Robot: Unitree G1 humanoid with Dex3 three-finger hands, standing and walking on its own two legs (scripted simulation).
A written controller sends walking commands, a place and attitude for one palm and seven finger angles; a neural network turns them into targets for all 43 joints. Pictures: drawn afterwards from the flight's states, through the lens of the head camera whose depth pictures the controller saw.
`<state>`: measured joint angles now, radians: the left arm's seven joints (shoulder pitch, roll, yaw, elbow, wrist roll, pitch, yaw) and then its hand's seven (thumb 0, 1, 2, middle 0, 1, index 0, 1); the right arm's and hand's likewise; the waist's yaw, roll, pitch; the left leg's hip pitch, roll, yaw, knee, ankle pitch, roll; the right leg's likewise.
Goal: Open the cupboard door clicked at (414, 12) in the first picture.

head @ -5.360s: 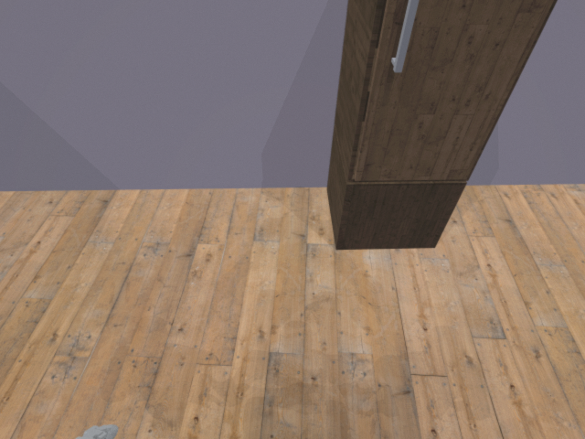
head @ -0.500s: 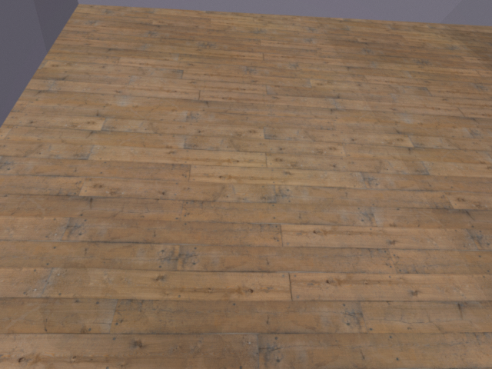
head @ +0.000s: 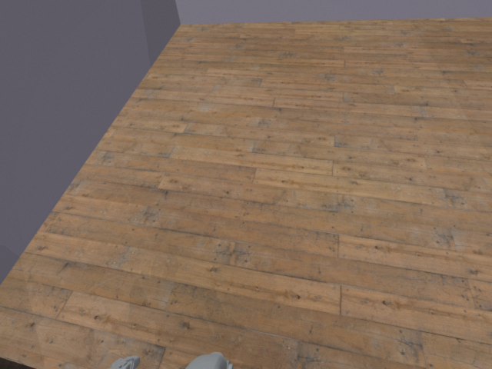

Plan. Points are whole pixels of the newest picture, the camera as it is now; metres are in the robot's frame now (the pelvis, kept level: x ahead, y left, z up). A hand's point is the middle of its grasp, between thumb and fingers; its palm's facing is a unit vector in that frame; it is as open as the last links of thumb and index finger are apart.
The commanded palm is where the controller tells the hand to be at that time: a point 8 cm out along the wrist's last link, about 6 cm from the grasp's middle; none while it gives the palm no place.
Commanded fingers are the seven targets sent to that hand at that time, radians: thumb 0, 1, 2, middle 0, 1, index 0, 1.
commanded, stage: turn to face it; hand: left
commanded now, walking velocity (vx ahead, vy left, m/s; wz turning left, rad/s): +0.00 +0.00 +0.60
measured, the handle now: out of the picture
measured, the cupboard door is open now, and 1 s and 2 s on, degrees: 0 0 0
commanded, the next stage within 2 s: none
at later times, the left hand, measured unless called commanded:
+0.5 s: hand out of the picture -0.07 +0.26 -0.18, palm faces +0.37 -0.89 -0.27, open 7.4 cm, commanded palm none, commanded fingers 0.00 0.90 0.90 -0.20 -0.30 -0.20 -0.30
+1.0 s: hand out of the picture -0.03 +0.20 -0.14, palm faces +0.57 -0.77 -0.28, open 7.4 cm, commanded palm none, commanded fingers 0.00 0.90 0.90 -0.20 -0.30 -0.20 -0.30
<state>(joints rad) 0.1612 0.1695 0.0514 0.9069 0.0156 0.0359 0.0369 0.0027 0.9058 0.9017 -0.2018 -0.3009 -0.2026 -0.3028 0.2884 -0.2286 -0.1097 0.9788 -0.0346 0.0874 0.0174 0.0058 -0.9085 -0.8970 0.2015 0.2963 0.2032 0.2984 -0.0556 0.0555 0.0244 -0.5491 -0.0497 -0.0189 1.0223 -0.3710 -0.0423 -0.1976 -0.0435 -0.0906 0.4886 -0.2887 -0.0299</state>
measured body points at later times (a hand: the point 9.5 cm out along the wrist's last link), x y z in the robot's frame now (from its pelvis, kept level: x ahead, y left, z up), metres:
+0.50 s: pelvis -0.02 +0.04 -0.01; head +0.02 +0.07 +0.44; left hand -0.09 +0.30 -0.16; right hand +0.19 -0.17 -0.13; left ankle -0.06 +0.14 -0.74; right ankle -0.02 -0.11 -0.67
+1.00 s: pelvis +0.00 -0.01 +0.00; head +0.03 -0.02 +0.45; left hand -0.06 +0.24 -0.12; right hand +0.19 -0.20 -0.16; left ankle -0.11 +0.10 -0.65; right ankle +0.05 -0.09 -0.74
